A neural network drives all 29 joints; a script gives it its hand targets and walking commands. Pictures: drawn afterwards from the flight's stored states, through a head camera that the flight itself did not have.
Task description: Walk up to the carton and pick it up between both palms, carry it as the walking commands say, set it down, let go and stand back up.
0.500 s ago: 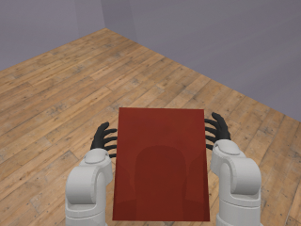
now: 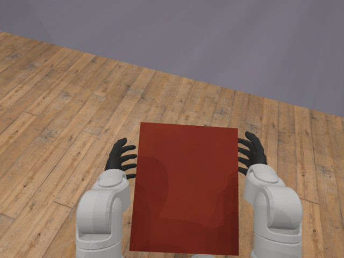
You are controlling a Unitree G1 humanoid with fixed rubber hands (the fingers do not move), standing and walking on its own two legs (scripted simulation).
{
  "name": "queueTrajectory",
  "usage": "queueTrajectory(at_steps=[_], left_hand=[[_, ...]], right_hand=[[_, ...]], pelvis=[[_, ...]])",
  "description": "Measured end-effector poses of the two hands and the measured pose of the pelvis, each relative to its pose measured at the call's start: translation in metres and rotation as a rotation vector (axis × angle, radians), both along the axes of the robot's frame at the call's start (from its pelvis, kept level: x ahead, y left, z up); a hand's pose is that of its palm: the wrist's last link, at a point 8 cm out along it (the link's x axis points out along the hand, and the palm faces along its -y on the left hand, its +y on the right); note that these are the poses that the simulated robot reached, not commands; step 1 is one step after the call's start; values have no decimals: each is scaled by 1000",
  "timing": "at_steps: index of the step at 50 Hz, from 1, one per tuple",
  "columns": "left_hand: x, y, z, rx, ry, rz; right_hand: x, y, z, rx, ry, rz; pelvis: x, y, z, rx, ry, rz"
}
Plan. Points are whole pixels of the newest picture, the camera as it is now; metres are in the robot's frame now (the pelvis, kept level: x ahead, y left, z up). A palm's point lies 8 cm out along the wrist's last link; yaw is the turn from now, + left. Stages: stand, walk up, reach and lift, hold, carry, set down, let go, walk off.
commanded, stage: carry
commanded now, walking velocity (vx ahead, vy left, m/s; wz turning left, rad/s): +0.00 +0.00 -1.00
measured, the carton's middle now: (182, 182) +0.31 +0.01 -0.01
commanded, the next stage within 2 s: none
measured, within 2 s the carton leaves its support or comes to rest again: neither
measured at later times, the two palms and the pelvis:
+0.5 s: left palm (228, 164) +0.33 -0.09 +0.05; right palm out of the picture +0.23 -0.35 +0.07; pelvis +0.02 -0.10 -0.01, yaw -25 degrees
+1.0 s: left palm (324, 171) +0.33 -0.32 +0.05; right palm out of the picture +0.12 -0.50 +0.07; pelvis +0.05 -0.19 -0.02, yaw -52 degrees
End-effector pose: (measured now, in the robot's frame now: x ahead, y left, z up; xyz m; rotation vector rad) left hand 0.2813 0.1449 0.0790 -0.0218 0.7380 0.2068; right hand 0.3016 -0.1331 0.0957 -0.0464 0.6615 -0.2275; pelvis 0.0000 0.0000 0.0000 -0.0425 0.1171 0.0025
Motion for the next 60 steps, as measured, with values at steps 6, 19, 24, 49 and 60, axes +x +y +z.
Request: queueTrajectory(at_steps=[6,19,24,49,60], left_hand=[[27,-77,-9,-16,-22,-149],[46,-212,-34,41,71,-405],[49,-232,-31,7,55,-439],[49,-457,-36,14,68,-921],[22,-587,-22,-63,-41,-1219]], right_hand=[[-17,-76,-5,-16,-19,-153],[-64,-198,-37,20,49,-392],[-72,-214,-27,2,47,-430],[-185,-359,-32,9,84,-903],[-256,-415,-19,-50,-7,-1221]], pelvis=[[6,-33,-12,-14,1,-153],[16,-93,-21,13,-30,-359],[17,-101,-14,26,-2,-420],[49,-187,-20,-8,-30,-883],[69,-229,-32,-61,22,-1220]])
